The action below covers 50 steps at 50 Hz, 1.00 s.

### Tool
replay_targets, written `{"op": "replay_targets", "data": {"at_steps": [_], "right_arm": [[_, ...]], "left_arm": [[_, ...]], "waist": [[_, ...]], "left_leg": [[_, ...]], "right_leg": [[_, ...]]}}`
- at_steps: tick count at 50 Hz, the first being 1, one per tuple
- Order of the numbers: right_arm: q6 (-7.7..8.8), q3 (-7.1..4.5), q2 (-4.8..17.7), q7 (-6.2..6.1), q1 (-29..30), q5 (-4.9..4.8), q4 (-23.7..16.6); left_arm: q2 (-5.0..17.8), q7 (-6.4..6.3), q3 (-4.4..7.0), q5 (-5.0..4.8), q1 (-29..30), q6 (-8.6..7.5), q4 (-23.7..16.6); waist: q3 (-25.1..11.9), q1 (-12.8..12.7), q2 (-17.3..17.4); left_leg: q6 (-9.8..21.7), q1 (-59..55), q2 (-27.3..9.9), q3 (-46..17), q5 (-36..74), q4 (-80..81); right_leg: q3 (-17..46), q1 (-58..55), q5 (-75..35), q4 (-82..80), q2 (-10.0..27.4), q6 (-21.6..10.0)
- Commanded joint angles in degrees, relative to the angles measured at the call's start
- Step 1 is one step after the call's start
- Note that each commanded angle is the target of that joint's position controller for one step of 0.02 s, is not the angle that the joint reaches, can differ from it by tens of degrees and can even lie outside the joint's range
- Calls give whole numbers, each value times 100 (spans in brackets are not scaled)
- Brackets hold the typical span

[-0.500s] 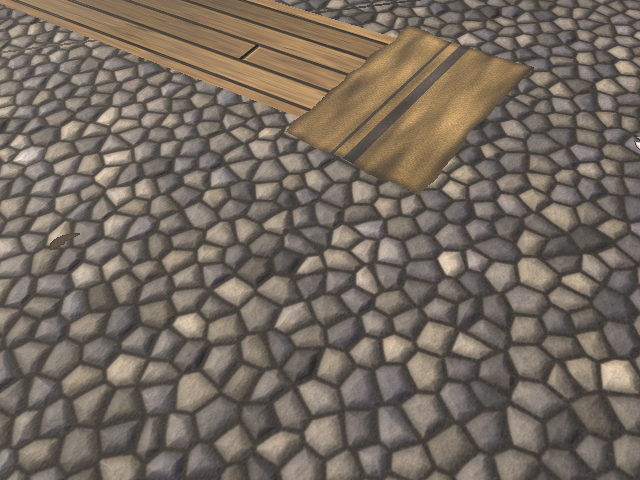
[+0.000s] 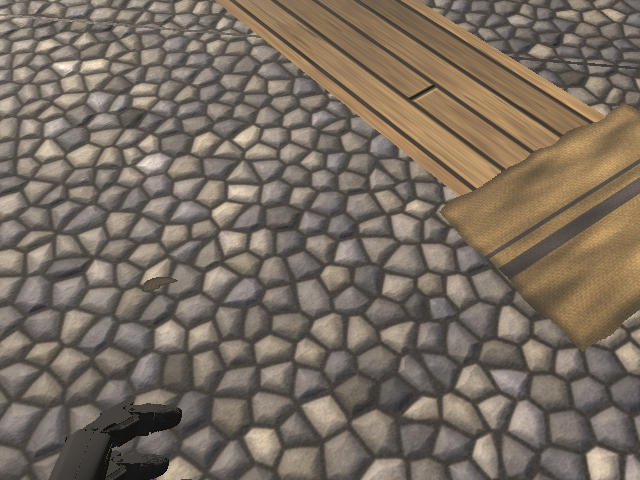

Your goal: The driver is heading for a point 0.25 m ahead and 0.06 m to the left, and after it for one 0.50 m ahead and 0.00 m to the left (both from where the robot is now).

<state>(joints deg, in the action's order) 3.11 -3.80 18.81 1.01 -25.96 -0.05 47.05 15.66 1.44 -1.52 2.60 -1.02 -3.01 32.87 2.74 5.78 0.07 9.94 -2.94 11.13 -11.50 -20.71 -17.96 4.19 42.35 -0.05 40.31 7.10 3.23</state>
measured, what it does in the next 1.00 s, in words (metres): walks ahead, turning left: right foot, then left foot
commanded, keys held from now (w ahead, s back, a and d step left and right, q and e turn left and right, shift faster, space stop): w+q+shift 0.28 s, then shift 0.72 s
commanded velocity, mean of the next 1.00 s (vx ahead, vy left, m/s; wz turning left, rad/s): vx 0.50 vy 0.00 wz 0.50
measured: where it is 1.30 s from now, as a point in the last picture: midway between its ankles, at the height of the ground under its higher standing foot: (284, 380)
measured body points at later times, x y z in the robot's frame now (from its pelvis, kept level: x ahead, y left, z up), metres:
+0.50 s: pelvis +0.44 +0.02 -0.02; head +0.48 +0.04 +0.43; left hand +0.27 +0.25 -0.14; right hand +0.79 -0.06 -0.06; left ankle +0.58 +0.13 -0.72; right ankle +0.29 -0.17 -0.71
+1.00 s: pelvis +0.64 +0.05 +0.00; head +0.65 +0.06 +0.45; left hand +0.65 +0.35 -0.10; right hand +0.86 -0.12 -0.12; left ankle +0.58 +0.13 -0.73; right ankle +0.74 -0.05 -0.73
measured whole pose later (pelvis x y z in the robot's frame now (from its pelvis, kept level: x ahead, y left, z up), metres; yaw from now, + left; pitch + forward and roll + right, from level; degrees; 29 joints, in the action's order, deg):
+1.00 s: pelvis +0.64 +0.05 +0.00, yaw +29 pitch +0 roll +1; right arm 1.3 -1.1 14.4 0.2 -10.0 0.7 48.1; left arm 14.3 -1.7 0.8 1.1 -8.3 -0.6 42.3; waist 1.2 1.3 -0.8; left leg 2.0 14.3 4.5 -2.8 -16.4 -30.5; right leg 2.2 19.4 12.2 30.7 1.9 1.8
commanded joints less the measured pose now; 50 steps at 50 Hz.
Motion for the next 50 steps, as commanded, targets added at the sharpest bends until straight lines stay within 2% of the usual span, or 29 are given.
{"op": "replay_targets", "data": {"at_steps": [1, 3, 4, 5, 6, 7, 8, 9, 10, 14, 17, 19, 20, 21, 24, 25, 26, 27, 28, 29, 30, 32, 35, 39, 44, 46, 47, 48, 50], "right_arm": [[111, -304, 1110, -63, 317, -40, -359], [110, -360, 1403, -86, 479, 25, -373], [136, -374, 1508, -52, 844, 73, -428], [219, -224, 928, -45, 996, 103, -542], [203, 46, -109, -72, 327, -129, -797], [130, 81, 365, -95, 505, -60, -874], [33, 4, 699, -65, 949, 72, -796], [-39, -13, 742, 19, 1158, 143, -777], [-105, -4, 639, 113, 1354, 182, -810], [-355, 180, 102, 323, 1817, 214, -1217], [-290, 269, 30, 334, 2322, 245, -1544], [-193, 343, -28, 429, 2587, 250, -1542], [-155, 360, -61, 474, 2606, 254, -1489], [15, 246, 51, 387, 2402, -239, -1521], [45, -51, 720, 281, 1237, -37, -1166], [-15, -143, 855, 178, 672, 34, -985], [-70, -119, 1153, 39, 686, 65, -851], [-10, -73, 1271, 4, 909, 295, -1184], [-48, -83, 944, 39, 1049, 221, -1316], [-26, -46, 810, 67, 1433, 38, -1251], [8, -5, 614, 70, 1684, -93, -1193], [38, 28, 503, 46, 1871, -17, -1109], [76, 39, 379, 27, 1917, 66, -870], [-57, 28, 358, -80, 1991, 52, -652], [-152, 81, 257, -72, 1854, 55, -355], [-140, 160, 72, -69, 1706, 0, -240], [-94, 197, -35, -67, 1318, 106, -186], [-68, 169, -16, -65, 720, 109, -23], [-199, 152, 140, -136, 1262, 80, -27]], "left_arm": [[598, -30, 156, -78, 287, -86, -398], [1078, -155, 363, -115, -780, -104, -106], [1310, -258, 493, -151, -1978, -113, 173], [1689, -404, 664, -17, -3211, -131, 401], [2000, -390, 707, 261, -3046, -156, 392], [1757, -334, 750, 140, -2337, -102, 314], [1201, -316, 638, 74, -1726, -81, 242], [885, -278, 566, 55, -1586, -70, 341], [769, -269, 527, 68, -1687, -79, 494], [471, -131, 447, -124, -2026, -306, 1053], [473, -82, 407, -122, -1745, -444, 1148], [635, -71, 432, -156, -1676, -500, 1211], [802, -88, 460, -169, -1854, -502, 1282], [1683, -271, 727, -413, -1685, -498, 1009], [1667, -448, 746, -460, -1656, -312, 1021], [1487, -447, 692, -483, -1606, -275, 961], [692, -385, 492, -144, -2079, -267, 822], [593, -233, 307, -295, -3138, -308, 835], [1265, -206, 455, -393, -2618, -293, 919], [1237, -228, 473, -465, -2158, -266, 756], [1108, -321, 461, -380, -1910, -226, 787], [1077, -401, 499, -332, -1894, -75, 781], [666, -444, 441, -272, -1899, 43, 729], [439, -439, 380, -233, -1405, 115, 668], [561, -389, 411, -264, -818, 164, 578], [590, -347, 423, -157, -839, 120, 590], [910, -365, 474, -97, -789, 108, 517], [1042, -368, 513, -105, -611, 157, 493], [504, -268, 416, -158, -433, 182, 541]], "waist": [[-20, -246, 213], [-819, -809, 240], [-1328, -1566, 230], [-1974, -2029, -253], [-2513, -1272, -1933], [-2262, -1131, -1851], [-1335, -1055, -1061], [-840, -985, -440], [-541, -945, -284], [38, -650, -468], [457, -390, -406], [504, -407, -260], [422, -457, -315], [51, -368, -675], [-866, 348, -606], [-1030, 646, -369], [-1300, 15, 1229], [-3158, -386, 1613], [-3379, 18, 383], [-2325, -206, 75], [-1621, -406, -419], [-1065, -701, -310], [-1057, -859, 74], [-1175, -753, 298], [-845, -596, 505], [-724, -711, 349], [-831, -473, -140], [-972, -156, -836], [-770, -397, -696]], "left_leg": [[247, 1305, -1154, -1058, 4132, 260], [-47, 948, -1147, -1114, 5535, -1162], [-155, 1399, -1004, -1017, 5401, -2509], [-218, 2267, -695, -633, 3747, -4388], [-327, 3946, -133, -44, -1080, -6064], [-255, 4563, -518, 300, -395, -6432], [-273, 4644, -917, 447, 237, -6232], [-321, 4523, -1140, 560, 499, -5988], [-356, 4426, -1297, 595, 531, -5853], [-445, 4767, -1682, 744, 829, -5677], [-589, 4368, -1416, 1048, 1476, -4299], [-571, 3371, -1102, 1623, 2216, -2649], [-530, 2901, -907, 1846, 2456, -2228], [-583, 2539, -840, 1558, 2297, -2161], [-205, 1090, -577, 1387, 2610, -1423], [-30, 118, -776, 1077, 3466, -781], [166, -1450, -1870, -110, 6553, -1560], [1696, -2929, -3540, -2550, 7702, -1739], [1617, -2275, -3220, -2194, 6935, -1254], [1385, -1419, -2898, -1564, 6163, -998], [1077, -482, -2623, -1250, 5572, -776], [911, 937, -2406, -845, 5460, -345], [860, 1818, -2190, -183, 5702, -119], [523, 1937, -1801, 413, 5167, -166], [326, 1865, -1924, 96, 3340, -370], [-104, 2016, -1677, 54, 2298, -696], [-429, 2217, -1333, 187, 1449, -995], [-671, 2455, -967, 514, 154, -1077], [-889, 1835, -1016, 684, 475, -899]], "right_leg": [[-405, -2084, -454, -805, -610, -150], [-325, -3471, 470, -825, -912, -251], [-340, -4748, 839, -836, -765, -303], [571, -6095, 2560, -820, 205, -454], [3470, -7105, 4212, -1779, 2000, -856], [4756, -6426, 5255, -2649, 1954, -1042], [3654, -5535, 4993, -2645, 1624, -995], [2676, -4877, 3867, -2551, 1377, -942], [1889, -4451, 2984, -2608, 1126, -830], [230, -3813, 1255, -2984, 948, -652], [-1003, -3192, -1957, -3020, 555, -680], [-1569, -2885, -2543, -3107, 238, -598], [-1600, -2959, -2916, -3030, 236, -619], [-1419, -3420, -3661, -2728, 317, -670], [-1334, -3993, -4783, -799, 482, -545], [-1404, -3445, -3789, 522, 204, -344], [-1287, -1773, 2940, 2740, -576, -123], [-26, -683, 4177, 4665, -909, -31], [454, -900, 3622, 4589, -666, -36], [253, -624, 3296, 4075, -459, -34], [94, -620, 3023, 3639, -266, 49], [87, -1252, 2635, 3208, -144, 166], [-10, -1788, 2371, 2341, -122, 259], [-164, -2221, 1202, 889, -251, 268], [-115, -2635, 917, -450, -379, 90], [-72, -3283, -181, -1625, -365, -178], [449, -3747, -1777, -1526, 209, -390], [637, -3999, -2000, -1284, 563, -843], [509, -3148, 79, -1511, 154, -796]]}}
